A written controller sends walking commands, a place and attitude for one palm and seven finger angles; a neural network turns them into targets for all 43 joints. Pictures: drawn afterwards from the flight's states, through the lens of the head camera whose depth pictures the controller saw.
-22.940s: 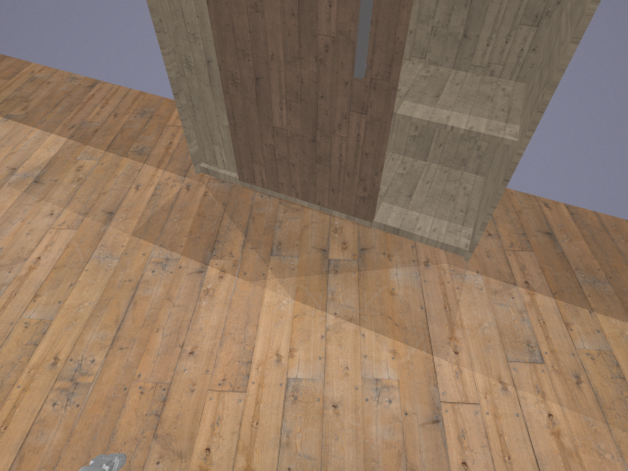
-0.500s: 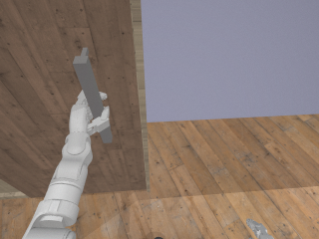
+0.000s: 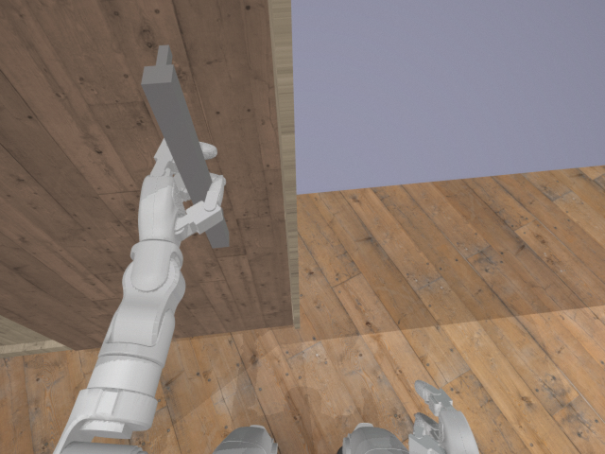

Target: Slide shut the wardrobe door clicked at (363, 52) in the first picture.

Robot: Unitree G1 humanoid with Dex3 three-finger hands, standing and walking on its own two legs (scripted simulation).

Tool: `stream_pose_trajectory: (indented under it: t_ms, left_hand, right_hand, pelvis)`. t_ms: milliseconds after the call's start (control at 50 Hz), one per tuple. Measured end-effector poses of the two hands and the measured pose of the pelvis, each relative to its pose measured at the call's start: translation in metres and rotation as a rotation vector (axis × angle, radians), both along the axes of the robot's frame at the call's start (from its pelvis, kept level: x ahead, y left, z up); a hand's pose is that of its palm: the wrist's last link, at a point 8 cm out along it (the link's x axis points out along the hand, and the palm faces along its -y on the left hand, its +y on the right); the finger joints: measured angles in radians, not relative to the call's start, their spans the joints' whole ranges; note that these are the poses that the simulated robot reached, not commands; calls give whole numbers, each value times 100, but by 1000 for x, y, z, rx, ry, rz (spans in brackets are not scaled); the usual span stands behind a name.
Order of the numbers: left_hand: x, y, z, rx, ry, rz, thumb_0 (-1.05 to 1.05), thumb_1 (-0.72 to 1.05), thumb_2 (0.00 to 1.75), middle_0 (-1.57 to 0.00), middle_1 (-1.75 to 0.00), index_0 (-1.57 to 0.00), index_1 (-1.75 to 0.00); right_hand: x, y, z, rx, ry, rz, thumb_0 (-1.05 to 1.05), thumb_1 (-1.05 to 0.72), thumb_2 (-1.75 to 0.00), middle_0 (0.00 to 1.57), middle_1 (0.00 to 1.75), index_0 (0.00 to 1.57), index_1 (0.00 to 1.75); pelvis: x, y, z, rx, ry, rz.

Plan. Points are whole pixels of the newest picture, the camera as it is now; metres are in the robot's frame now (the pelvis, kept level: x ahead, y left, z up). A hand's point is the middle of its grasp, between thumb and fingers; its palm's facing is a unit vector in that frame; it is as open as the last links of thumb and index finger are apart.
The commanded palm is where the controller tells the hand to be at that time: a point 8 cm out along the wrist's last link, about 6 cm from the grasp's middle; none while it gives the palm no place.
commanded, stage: loosen the grip on the handle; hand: left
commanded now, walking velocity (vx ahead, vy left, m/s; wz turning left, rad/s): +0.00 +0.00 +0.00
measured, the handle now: (198, 167) +0.43 +0.17 +0.10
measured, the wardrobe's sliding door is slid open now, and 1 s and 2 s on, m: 0.00 0.00 0.00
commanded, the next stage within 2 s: slip the hand off the handle in 0.68 s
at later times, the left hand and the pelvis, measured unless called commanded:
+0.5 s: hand (212, 203) +0.38 +0.15 +0.10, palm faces +0.20 -0.97 -0.13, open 13.2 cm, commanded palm +0.34 +0.20 +0.09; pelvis -0.02 -0.05 -0.01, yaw +0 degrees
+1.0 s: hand (185, 207) +0.38 +0.18 +0.09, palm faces +0.16 -0.98 -0.10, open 14.7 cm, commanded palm +0.34 +0.23 +0.09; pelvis +0.00 +0.00 -0.01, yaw -1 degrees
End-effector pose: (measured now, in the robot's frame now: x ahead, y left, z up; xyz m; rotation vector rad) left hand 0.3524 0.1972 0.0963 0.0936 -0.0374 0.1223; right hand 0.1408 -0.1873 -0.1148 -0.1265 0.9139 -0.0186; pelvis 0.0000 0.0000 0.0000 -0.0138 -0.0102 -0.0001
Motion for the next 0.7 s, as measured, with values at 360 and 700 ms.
stream_pose_trajectory:
  t_ms: [360, 700]
  left_hand:
    - [-3, -3, 10, -3, 20, 98, -2, 12, 54, -37, -133, -32, -136]
    - [-1, 1, 2, 30, 21, 38, -1, -52, 21, -29, -121, -24, -120]
  right_hand:
    - [0, -129, 43, -178, -248, -79, 1, -90, -90, 21, 30, 20, 30]
    - [-84, -107, 0, -141, 45, -137, 1, -90, -90, 20, 30, 20, 30]
  pelvis:
    - [-9, -44, -5, 48, 85, 8]
    - [-15, -38, -5, 32, 118, -2]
